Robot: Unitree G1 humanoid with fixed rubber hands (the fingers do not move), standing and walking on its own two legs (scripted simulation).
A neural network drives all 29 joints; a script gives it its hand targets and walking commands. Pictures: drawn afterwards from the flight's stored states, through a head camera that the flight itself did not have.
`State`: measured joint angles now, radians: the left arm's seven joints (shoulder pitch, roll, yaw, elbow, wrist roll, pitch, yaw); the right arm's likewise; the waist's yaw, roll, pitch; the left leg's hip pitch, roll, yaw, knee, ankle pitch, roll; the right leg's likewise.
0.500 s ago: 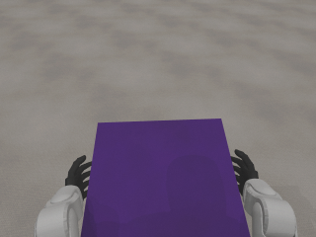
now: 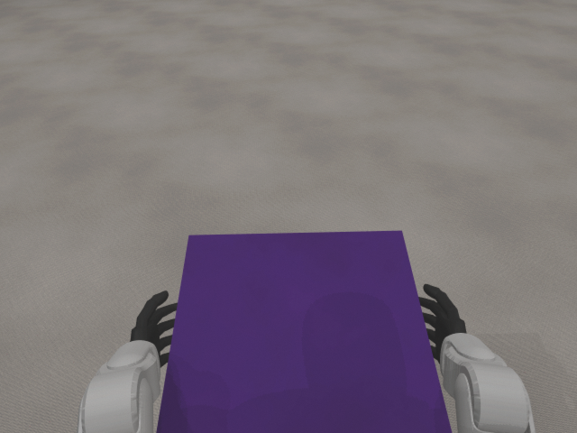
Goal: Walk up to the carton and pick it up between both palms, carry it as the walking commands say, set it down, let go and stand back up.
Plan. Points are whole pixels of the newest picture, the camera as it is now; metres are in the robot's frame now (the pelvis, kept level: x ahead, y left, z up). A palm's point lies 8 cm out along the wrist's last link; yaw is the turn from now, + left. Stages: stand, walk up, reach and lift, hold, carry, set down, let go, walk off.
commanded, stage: carry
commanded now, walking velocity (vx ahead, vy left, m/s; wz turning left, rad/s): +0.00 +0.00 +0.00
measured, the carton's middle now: (297, 355) +0.27 -0.01 -0.04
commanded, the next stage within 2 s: none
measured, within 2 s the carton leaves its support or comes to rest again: neither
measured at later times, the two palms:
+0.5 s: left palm (143, 324) +0.30 +0.21 +0.03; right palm (413, 315) +0.29 -0.18 +0.03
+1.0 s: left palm (131, 380) +0.22 +0.20 +0.03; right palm (440, 367) +0.21 -0.18 +0.04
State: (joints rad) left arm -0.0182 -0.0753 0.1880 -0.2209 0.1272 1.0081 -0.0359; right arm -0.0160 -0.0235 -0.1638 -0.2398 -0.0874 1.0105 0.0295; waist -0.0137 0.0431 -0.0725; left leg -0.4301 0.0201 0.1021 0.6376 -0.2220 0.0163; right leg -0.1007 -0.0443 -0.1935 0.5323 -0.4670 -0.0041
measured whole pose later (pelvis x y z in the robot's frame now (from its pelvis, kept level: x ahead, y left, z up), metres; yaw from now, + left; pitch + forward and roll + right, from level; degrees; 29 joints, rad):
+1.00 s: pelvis -0.04 +0.01 +0.01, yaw -2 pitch +2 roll +0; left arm -0.05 -0.03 0.20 0.07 0.16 0.73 -0.05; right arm -0.06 0.00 -0.15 0.07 -0.16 0.72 0.03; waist 0.00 0.02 -0.11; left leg -0.41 0.02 0.14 0.50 -0.12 0.06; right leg -0.16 -0.05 -0.18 0.53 -0.40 0.00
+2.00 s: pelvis -0.03 +0.00 +0.01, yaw -2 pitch +2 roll +0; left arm -0.05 -0.05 0.20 0.05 0.17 0.74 -0.05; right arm -0.08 0.01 -0.16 0.06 -0.18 0.73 0.05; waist 0.00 0.01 -0.09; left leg -0.42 0.03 0.13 0.51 -0.13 0.03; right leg -0.16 -0.04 -0.18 0.54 -0.42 -0.02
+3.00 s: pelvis -0.05 +0.04 +0.02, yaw -16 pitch -6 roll +1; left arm -0.25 -0.15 0.34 0.20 0.25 0.74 0.02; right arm -0.40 -0.06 -0.28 0.50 -0.23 0.58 0.14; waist 0.05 -0.03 0.01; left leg -0.14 -0.03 0.09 0.31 -0.07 0.03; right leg -0.02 0.00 0.15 0.42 -0.30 -0.02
